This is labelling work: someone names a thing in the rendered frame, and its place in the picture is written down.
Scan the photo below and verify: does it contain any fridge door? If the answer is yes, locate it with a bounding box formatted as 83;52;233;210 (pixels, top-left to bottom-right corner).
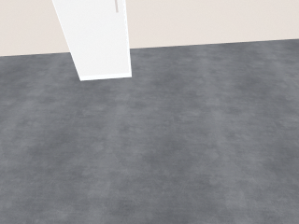
53;0;130;77

